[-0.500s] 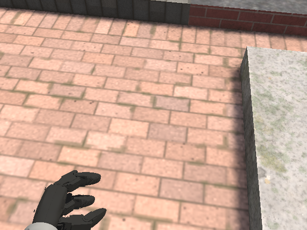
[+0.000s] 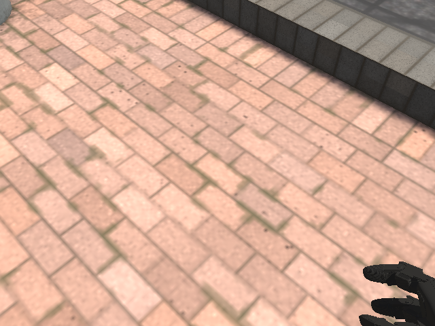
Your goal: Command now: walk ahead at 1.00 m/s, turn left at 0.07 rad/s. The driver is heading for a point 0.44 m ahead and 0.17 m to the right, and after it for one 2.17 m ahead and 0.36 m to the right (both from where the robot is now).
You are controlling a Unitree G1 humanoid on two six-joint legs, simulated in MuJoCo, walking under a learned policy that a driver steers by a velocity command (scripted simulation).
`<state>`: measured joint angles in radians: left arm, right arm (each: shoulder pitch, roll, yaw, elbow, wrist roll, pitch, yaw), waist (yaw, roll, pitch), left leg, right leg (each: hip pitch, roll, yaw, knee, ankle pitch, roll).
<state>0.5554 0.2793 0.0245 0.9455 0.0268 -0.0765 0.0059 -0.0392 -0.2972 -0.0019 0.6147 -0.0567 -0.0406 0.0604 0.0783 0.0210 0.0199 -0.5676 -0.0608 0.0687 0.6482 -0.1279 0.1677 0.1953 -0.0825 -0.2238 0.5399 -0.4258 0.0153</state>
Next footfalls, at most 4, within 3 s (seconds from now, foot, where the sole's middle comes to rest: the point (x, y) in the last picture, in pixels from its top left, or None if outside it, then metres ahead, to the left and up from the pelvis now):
0.44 right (281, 283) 0.60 -0.12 -0.74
0.88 left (292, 164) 1.07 -0.17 -0.74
1.28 right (366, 119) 1.35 -0.48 -0.74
1.60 left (310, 43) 1.62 -0.24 -0.57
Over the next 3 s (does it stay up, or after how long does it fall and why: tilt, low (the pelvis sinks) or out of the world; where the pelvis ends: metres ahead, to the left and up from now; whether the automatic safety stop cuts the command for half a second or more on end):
stays up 2.54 -0.25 0.19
